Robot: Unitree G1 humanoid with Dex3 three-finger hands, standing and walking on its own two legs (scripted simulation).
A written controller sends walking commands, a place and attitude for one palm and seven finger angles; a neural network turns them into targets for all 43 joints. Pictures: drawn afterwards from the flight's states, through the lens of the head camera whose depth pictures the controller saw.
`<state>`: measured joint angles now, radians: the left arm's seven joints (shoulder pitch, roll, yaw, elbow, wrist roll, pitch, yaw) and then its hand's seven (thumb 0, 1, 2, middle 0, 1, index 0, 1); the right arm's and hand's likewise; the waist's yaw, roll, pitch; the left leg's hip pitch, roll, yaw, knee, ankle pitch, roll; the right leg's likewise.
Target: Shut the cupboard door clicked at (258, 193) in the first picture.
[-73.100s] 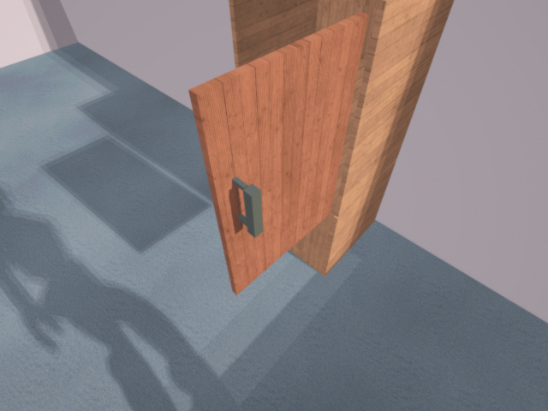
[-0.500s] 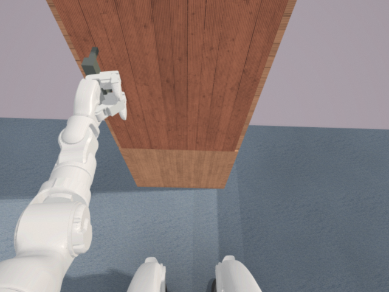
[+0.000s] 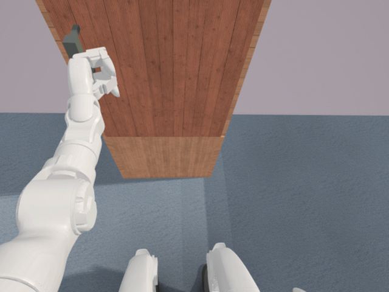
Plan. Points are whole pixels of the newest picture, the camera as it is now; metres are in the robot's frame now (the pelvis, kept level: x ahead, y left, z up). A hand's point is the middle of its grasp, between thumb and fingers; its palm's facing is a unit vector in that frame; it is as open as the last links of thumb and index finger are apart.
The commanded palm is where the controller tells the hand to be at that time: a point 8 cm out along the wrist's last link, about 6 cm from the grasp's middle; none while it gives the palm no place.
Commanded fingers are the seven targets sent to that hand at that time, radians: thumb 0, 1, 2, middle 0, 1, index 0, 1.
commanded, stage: pull the fist back off the door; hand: left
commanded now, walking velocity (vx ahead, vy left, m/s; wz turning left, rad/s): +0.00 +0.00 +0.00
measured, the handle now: (83, 58) +0.59 +0.19 +0.10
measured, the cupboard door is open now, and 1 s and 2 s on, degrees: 0 0 0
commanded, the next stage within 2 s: draw the hand back to the body in 0.62 s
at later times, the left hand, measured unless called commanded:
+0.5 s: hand (114, 95) +0.48 +0.12 +0.10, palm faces +0.08 -1.00 +0.00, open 3.1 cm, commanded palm +0.44 +0.16 +0.10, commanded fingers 0.00 0.90 0.90 -1.30 -1.50 -1.30 -1.50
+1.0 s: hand (94, 105) +0.42 +0.14 +0.14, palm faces +0.07 -1.00 -0.02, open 3.1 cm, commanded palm +0.38 +0.19 +0.14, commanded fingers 0.00 0.90 0.90 -1.30 -1.50 -1.30 -1.50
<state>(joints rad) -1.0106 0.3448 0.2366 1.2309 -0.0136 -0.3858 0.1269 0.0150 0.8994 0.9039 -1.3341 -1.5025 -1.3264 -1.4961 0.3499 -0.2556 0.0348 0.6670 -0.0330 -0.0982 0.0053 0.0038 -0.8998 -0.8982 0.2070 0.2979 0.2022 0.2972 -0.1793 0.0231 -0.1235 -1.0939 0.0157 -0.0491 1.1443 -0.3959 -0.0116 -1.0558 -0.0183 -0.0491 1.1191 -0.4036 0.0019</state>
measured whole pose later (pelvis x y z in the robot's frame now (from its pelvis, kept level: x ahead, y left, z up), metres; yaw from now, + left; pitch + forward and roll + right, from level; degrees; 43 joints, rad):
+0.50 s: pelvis +0.06 +0.00 +0.04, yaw -3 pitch +16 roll -1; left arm -0.45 0.16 0.20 0.70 -0.11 -0.44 0.05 0.02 0.90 0.90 -1.30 -1.50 -1.30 -1.50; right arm 0.37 -0.24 -0.02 0.62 -0.01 -0.01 0.02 0.01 -0.90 -0.90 0.21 0.30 0.20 0.30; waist -0.08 0.03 -0.13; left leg -0.81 0.04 0.01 0.99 -0.45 -0.01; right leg -0.81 0.01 0.01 0.98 -0.44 0.01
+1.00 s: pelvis +0.08 -0.01 +0.06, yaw -1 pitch +10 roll +0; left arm -0.15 0.16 0.13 0.35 -0.18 -0.29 -0.04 0.02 0.90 0.90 -1.30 -1.50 -1.30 -1.50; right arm 0.27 -0.22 0.01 0.56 0.03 0.01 -0.02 0.01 -0.90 -0.90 0.21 0.30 0.20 0.30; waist -0.01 0.04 -0.11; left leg -0.60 0.03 -0.01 0.87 -0.43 -0.03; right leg -0.60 0.00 -0.01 0.88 -0.45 -0.01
